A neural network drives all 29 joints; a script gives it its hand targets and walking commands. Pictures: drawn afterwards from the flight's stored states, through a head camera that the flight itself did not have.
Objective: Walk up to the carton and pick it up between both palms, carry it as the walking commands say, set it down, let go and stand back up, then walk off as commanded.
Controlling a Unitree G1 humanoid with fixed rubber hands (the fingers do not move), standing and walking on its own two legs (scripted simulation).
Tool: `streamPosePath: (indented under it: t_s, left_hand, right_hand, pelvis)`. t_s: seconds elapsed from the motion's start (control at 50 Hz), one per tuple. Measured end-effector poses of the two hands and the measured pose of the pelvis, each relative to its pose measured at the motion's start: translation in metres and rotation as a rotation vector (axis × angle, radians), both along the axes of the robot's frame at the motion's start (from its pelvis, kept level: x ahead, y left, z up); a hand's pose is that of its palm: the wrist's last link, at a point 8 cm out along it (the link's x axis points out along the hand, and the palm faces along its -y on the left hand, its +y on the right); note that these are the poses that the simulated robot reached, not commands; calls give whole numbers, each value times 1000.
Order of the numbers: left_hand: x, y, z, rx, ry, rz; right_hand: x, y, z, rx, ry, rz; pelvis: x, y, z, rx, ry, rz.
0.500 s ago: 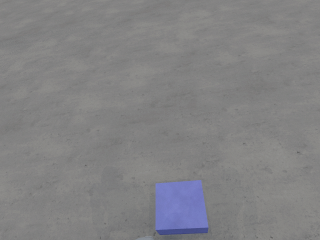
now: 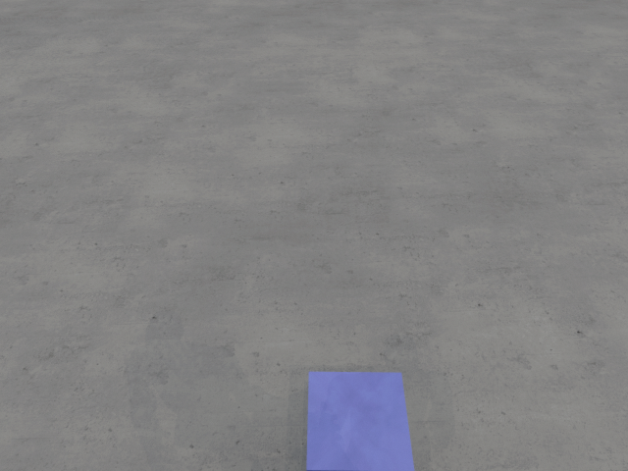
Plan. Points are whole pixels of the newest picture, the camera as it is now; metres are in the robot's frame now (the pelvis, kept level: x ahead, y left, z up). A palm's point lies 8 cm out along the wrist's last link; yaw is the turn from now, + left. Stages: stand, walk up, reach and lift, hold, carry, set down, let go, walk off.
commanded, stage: walk up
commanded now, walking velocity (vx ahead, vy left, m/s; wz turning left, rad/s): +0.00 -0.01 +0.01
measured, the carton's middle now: (355, 424) +0.35 -0.06 -0.70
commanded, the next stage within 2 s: stand in 0.62 s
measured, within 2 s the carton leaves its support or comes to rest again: neither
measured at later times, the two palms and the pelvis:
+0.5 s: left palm out of the picture -0.05 +0.17 -0.12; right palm out of the picture -0.04 -0.31 -0.16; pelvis -0.06 -0.06 +0.00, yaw +2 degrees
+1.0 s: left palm out of the picture -0.13 +0.17 -0.15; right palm out of the picture -0.11 -0.25 -0.14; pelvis -0.10 -0.04 +0.00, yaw +1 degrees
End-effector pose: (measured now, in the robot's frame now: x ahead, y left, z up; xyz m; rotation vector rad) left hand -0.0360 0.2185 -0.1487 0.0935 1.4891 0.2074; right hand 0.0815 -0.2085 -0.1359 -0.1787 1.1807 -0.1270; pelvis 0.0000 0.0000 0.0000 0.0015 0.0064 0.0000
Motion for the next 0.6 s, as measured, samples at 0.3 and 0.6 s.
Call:
streamPosePath:
  t_s: [0.3, 0.6]
  left_hand:
    - [38, 1, 10, 64, -174, -27]
    - [-39, -79, 28, 45, -140, -51]
  right_hand:
    - [-66, -58, -2, -57, 103, -34]
    - [-153, -97, -17, 59, 239, -74]
  pelvis:
    - [-36, -21, 0, -8, -9, 37]
    - [-69, -75, 9, 40, -26, 44]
